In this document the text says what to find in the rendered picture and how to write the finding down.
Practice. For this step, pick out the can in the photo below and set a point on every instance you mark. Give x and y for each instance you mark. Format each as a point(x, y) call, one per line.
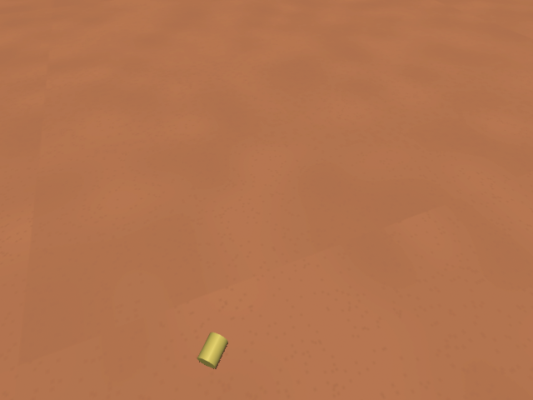
point(212, 350)

